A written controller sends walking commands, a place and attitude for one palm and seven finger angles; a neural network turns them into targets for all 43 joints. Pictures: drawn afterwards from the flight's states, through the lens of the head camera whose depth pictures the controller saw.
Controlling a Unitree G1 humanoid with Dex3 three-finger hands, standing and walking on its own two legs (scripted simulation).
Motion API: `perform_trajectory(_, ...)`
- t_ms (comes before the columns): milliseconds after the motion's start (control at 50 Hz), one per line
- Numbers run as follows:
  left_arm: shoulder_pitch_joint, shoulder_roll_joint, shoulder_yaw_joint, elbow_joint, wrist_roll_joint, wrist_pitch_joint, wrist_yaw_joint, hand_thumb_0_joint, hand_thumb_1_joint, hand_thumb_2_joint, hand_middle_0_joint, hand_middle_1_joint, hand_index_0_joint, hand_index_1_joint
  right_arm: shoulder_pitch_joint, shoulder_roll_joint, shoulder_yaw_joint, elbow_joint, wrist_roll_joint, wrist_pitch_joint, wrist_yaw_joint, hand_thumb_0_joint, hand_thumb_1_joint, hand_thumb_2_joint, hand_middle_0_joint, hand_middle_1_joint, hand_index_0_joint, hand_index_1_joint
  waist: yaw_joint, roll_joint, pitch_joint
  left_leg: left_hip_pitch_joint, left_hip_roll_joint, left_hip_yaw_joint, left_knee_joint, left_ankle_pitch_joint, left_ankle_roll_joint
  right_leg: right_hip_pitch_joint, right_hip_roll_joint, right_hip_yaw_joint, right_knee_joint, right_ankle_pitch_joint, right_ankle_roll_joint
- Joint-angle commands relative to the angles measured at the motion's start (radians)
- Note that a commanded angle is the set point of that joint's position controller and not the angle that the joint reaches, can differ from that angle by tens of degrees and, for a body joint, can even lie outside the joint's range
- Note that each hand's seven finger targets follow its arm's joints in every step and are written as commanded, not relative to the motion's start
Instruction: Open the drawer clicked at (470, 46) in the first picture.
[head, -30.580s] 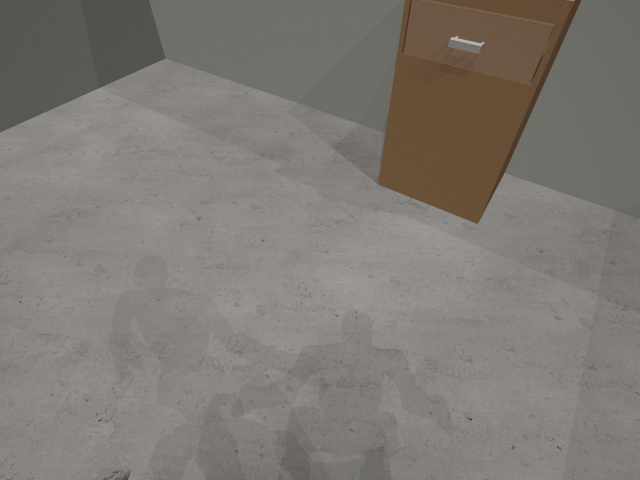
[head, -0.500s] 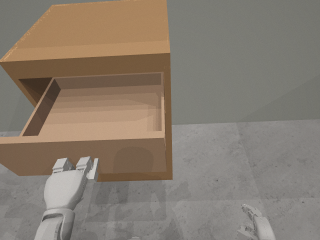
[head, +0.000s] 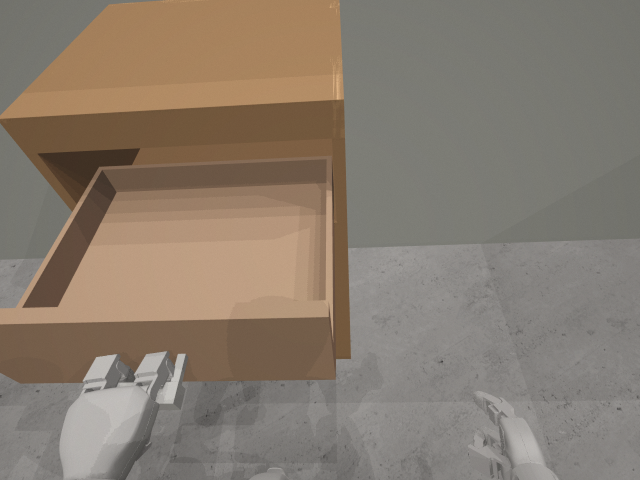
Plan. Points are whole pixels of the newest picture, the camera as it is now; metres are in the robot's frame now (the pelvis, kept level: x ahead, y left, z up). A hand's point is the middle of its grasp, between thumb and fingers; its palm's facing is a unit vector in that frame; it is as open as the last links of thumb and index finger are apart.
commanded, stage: pull the drawer open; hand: left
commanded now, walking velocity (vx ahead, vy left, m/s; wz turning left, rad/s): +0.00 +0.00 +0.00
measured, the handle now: (140, 379) +0.23 +0.24 +0.03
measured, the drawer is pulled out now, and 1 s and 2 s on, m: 0.30 0.30 0.30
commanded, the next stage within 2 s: open the thumb to release the handle in 0.12 s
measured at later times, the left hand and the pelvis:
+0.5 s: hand (139, 430) +0.18 +0.23 +0.01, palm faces -0.01 -0.08 -1.00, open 7.2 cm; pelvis -0.01 +0.00 +0.00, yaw +1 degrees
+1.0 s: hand (138, 431) +0.18 +0.23 +0.01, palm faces -0.01 -0.09 -1.00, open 13.1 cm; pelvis -0.02 +0.00 +0.00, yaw +1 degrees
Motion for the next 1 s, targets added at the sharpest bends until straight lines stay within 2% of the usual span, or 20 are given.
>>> perform_trajectory(0,0.195,0.146,0.160,-0.170,-0.044,0.032,0.050,0.000,0.900,0.900,-0.400,-1.350,-0.400,-1.350,-0.109,-0.090,-0.030,-0.167,0.010,-0.053,-0.008,0.000,-0.900,-0.900,0.200,0.300,0.200,0.300,0.054,-0.060,-0.141,0.231,-0.081,0.002,-0.059,0.278,0.059,0.039,0.008,0.022,-0.167,0.617,0.015)
perform_trajectory(120,0.241,0.181,0.202,-0.192,-0.044,0.009,0.051,0.000,0.900,0.900,-0.400,-1.350,-0.400,-1.350,-0.121,-0.087,-0.023,-0.167,0.003,-0.050,-0.002,0.000,-0.900,-0.900,0.200,0.300,0.200,0.300,0.071,-0.043,-0.155,0.229,-0.086,0.006,-0.050,0.306,0.057,0.053,0.004,0.049,-0.156,0.698,0.016)
perform_trajectory(180,0.269,0.157,0.185,-0.186,-0.044,0.005,0.054,0.000,0.900,0.900,-0.400,-1.350,-0.400,-1.350,-0.110,-0.085,-0.031,-0.168,0.003,-0.050,0.000,0.000,-0.900,-0.900,0.200,0.300,0.200,0.300,0.061,-0.058,-0.139,0.212,-0.083,0.007,-0.047,0.302,0.060,0.055,0.003,0.036,-0.151,0.711,0.019)
perform_trajectory(200,-0.066,0.172,0.157,-0.189,-0.022,0.013,0.059,0.000,0.900,0.900,-0.400,-1.350,-0.400,-1.350,-0.102,-0.110,-0.025,-0.137,-0.006,-0.044,-0.011,0.000,-0.900,-0.900,0.200,0.300,0.200,0.300,-0.023,-0.066,-0.104,0.195,-0.081,-0.004,-0.032,0.259,0.063,-0.019,-0.006,0.030,-0.155,0.663,0.028)
perform_trajectory(220,-0.084,0.213,0.228,-0.202,-0.016,0.004,0.073,0.000,0.830,0.870,-0.395,-1.342,-0.395,-1.342,-0.098,-0.103,-0.036,-0.137,-0.013,-0.048,-0.017,0.000,-0.900,-0.900,0.200,0.300,0.200,0.300,0.018,-0.050,-0.156,0.222,-0.083,-0.001,-0.023,0.259,0.059,-0.019,-0.002,0.043,-0.155,0.635,0.027)
perform_trajectory(240,0.027,0.178,0.207,-0.115,-0.012,0.011,0.079,0.000,0.760,0.840,-0.390,-1.335,-0.390,-1.335,-0.085,-0.095,-0.041,-0.134,-0.007,-0.057,-0.025,0.000,-0.900,-0.900,0.200,0.300,0.200,0.300,0.021,-0.055,-0.131,0.208,-0.084,0.003,-0.024,0.252,0.061,-0.011,0.002,0.025,-0.152,0.634,0.026)
perform_trajectory(300,-0.031,0.165,0.183,-0.135,-0.020,0.022,0.077,0.000,0.550,0.750,-0.375,-1.313,-0.375,-1.313,-0.082,-0.100,-0.043,-0.133,-0.001,-0.054,-0.026,0.000,-0.900,-0.900,0.200,0.300,0.200,0.300,0.015,-0.054,-0.174,0.226,-0.083,0.003,-0.029,0.267,0.061,0.004,0.000,0.020,-0.153,0.634,0.023)
perform_trajectory(320,-0.044,0.185,0.200,-0.139,-0.023,0.026,0.078,0.000,0.480,0.720,-0.370,-1.305,-0.370,-1.305,-0.090,-0.100,-0.039,-0.130,-0.001,-0.050,-0.028,0.000,-0.900,-0.900,0.200,0.300,0.200,0.300,0.027,-0.074,-0.205,0.229,-0.088,0.007,-0.026,0.260,0.060,0.011,-0.003,0.030,-0.156,0.629,0.028)
perform_trajectory(400,-0.090,0.171,0.172,-0.105,-0.030,0.049,0.061,0.000,0.200,0.600,-0.350,-1.275,-0.350,-1.275,-0.092,-0.100,-0.039,-0.121,0.011,-0.049,-0.044,0.000,-0.900,-0.900,0.200,0.300,0.200,0.300,0.013,-0.083,-0.158,0.215,-0.085,0.003,-0.047,0.225,0.062,0.010,-0.002,0.022,-0.180,0.578,0.029)
perform_trajectory(460,-0.063,0.190,0.187,-0.087,-0.036,0.050,0.049,0.000,-0.010,0.510,-0.335,-1.253,-0.335,-1.253,-0.106,-0.097,-0.031,-0.120,0.013,-0.049,-0.051,0.000,-0.900,-0.900,0.200,0.300,0.200,0.300,0.032,-0.107,-0.156,0.209,-0.091,0.007,-0.052,0.217,0.062,0.023,-0.006,0.036,-0.194,0.583,0.035)
perform_trajectory(480,-0.069,0.169,0.158,-0.078,-0.038,0.053,0.041,0.000,-0.080,0.480,-0.330,-1.245,-0.330,-1.245,-0.103,-0.095,-0.032,-0.122,0.015,-0.051,-0.054,0.000,-0.900,-0.900,0.200,0.300,0.200,0.300,0.022,-0.099,-0.124,0.198,-0.091,0.007,-0.057,0.198,0.064,0.020,-0.008,0.033,-0.203,0.570,0.037)
perform_trajectory(520,-0.111,0.211,0.200,-0.079,-0.038,0.046,0.034,0.000,-0.220,0.420,-0.320,-1.230,-0.320,-1.230,-0.113,-0.096,-0.026,-0.114,0.015,-0.050,-0.057,0.000,-0.900,-0.900,0.200,0.300,0.200,0.300,0.032,-0.109,-0.138,0.204,-0.090,0.007,-0.065,0.186,0.061,0.022,-0.009,0.043,-0.213,0.535,0.038)
perform_trajectory(540,-0.067,0.184,0.177,-0.055,-0.043,0.047,0.029,0.000,-0.290,0.390,-0.315,-1.222,-0.315,-1.222,-0.106,-0.092,-0.029,-0.119,0.017,-0.055,-0.061,0.000,-0.900,-0.900,0.200,0.300,0.200,0.300,0.028,-0.100,-0.109,0.190,-0.091,0.008,-0.067,0.174,0.063,0.026,-0.010,0.039,-0.218,0.532,0.038)
perform_trajectory(600,-0.102,0.207,0.201,-0.049,-0.045,0.037,0.020,0.000,-0.500,0.300,-0.300,-1.200,-0.300,-1.200,-0.107,-0.095,-0.028,-0.114,0.020,-0.055,-0.063,0.000,-0.900,-0.900,0.200,0.300,0.200,0.300,0.029,-0.084,-0.105,0.192,-0.088,0.007,-0.077,0.163,0.061,0.023,-0.009,0.044,-0.232,0.498,0.034)
perform_trajectory(660,-0.109,0.198,0.191,-0.069,-0.042,0.021,0.022,0.000,-0.500,0.300,-0.300,-1.200,-0.300,-1.200,-0.106,-0.092,-0.026,-0.119,0.018,-0.056,-0.057,0.000,-0.900,-0.900,0.200,0.300,0.200,0.300,0.035,-0.053,-0.119,0.208,-0.087,0.005,-0.074,0.165,0.059,0.004,-0.007,0.040,-0.227,0.460,0.032)
perform_trajectory(760,-0.118,0.206,0.201,-0.065,-0.047,0.009,0.028,0.000,-0.500,0.300,-0.300,-1.200,-0.300,-1.200,-0.106,-0.095,-0.029,-0.121,0.018,-0.059,-0.054,0.000,-0.900,-0.900,0.200,0.300,0.200,0.300,0.032,-0.073,-0.112,0.188,-0.087,0.002,-0.072,0.146,0.059,-0.005,-0.007,0.042,-0.228,0.437,0.032)
perform_trajectory(840,-0.103,0.156,0.148,-0.078,-0.041,0.015,0.036,0.000,-0.500,0.300,-0.300,-1.200,-0.300,-1.200,-0.096,-0.092,-0.039,-0.130,0.019,-0.065,-0.046,0.000,-0.900,-0.900,0.200,0.300,0.200,0.300,0.021,-0.045,-0.111,0.211,-0.082,0.001,-0.075,0.148,0.061,-0.025,0.002,0.024,-0.220,0.411,0.025)
perform_trajectory(900,-0.153,0.161,0.146,-0.059,-0.038,0.027,0.039,0.000,-0.500,0.300,-0.300,-1.200,-0.300,-1.200,-0.092,-0.100,-0.036,-0.125,0.018,-0.064,-0.047,0.000,-0.900,-0.900,0.200,0.300,0.200,0.300,0.008,-0.076,-0.099,0.200,-0.081,-0.001,-0.075,0.134,0.062,-0.034,-0.001,0.015,-0.227,0.394,0.028)
perform_trajectory(920,-0.192,0.184,0.164,-0.079,-0.036,0.022,0.043,0.000,-0.500,0.300,-0.300,-1.200,-0.300,-1.200,-0.095,-0.102,-0.034,-0.122,0.015,-0.064,-0.047,0.000,-0.900,-0.900,0.200,0.300,0.200,0.300,0.016,-0.080,-0.136,0.206,-0.082,-0.001,-0.069,0.137,0.062,-0.031,-0.004,0.024,-0.221,0.397,0.031)
perform_trajectory(980,-0.177,0.158,0.136,-0.052,-0.030,0.033,0.045,0.000,-0.500,0.300,-0.300,-1.200,-0.300,-1.200,-0.088,-0.098,-0.039,-0.118,0.017,-0.067,-0.051,0.000,-0.900,-0.900,0.200,0.300,0.200,0.300,0.009,-0.080,-0.119,0.207,-0.083,0.000,-0.069,0.144,0.065,-0.032,-0.001,0.020,-0.221,0.418,0.030)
